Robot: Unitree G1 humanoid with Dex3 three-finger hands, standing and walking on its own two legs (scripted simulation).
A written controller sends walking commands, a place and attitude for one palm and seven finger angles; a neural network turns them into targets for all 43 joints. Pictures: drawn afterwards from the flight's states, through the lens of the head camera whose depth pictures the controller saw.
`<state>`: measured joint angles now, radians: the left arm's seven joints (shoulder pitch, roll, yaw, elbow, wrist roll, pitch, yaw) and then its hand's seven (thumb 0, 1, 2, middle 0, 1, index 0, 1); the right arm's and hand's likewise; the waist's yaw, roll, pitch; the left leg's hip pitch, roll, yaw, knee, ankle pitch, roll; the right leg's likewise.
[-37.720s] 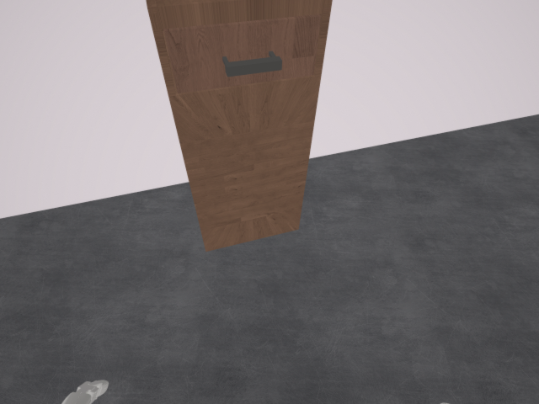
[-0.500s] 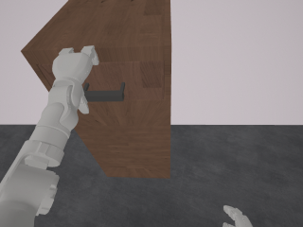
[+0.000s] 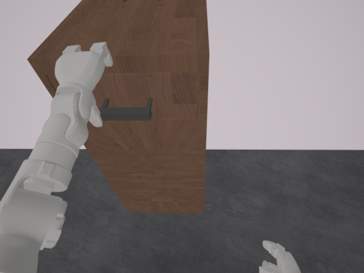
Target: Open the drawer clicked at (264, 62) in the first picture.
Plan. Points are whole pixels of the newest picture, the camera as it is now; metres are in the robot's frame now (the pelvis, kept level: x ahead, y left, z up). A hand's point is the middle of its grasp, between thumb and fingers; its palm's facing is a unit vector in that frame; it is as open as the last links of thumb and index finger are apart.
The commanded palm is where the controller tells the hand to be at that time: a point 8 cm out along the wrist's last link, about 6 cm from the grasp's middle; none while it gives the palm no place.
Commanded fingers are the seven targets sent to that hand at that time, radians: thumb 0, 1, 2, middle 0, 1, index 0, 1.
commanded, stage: re-aim the fingers above the handle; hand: left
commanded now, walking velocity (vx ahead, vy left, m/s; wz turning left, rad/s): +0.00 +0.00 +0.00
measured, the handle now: (126, 107) +0.50 +0.18 +0.08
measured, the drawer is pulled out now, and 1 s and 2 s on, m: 0.00 0.00 0.00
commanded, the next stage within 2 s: lower the fingers behind the handle in 0.38 s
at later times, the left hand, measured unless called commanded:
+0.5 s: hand (105, 93) +0.46 +0.20 +0.16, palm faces +0.13 -0.02 -0.99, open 13.9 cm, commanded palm +0.40 +0.20 +0.20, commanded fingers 0.00 -0.50 0.30 -0.30 -1.20 -0.30 -1.20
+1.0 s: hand (114, 115) +0.45 +0.19 +0.11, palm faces +0.04 -0.04 -1.00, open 13.9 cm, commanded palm +0.41 +0.20 +0.16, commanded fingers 0.00 -0.50 0.30 -0.30 -1.20 -0.30 -1.20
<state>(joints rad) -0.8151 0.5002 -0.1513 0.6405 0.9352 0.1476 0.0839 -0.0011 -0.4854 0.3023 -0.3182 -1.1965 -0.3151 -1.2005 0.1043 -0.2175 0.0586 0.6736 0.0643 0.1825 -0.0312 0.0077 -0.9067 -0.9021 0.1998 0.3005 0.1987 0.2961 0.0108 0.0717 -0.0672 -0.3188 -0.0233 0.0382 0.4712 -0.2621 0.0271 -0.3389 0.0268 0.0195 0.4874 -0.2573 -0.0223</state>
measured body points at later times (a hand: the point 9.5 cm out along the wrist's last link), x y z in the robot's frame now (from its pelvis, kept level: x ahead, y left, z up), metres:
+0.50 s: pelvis +0.00 +0.01 +0.00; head +0.03 -0.02 +0.45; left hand +0.45 +0.20 +0.22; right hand +0.16 -0.21 -0.13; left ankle -0.02 +0.10 -0.74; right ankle -0.01 -0.11 -0.74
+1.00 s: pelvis +0.00 +0.00 -0.01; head +0.05 -0.02 +0.44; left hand +0.44 +0.19 +0.16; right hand +0.15 -0.24 -0.14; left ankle -0.02 +0.10 -0.74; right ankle -0.01 -0.11 -0.74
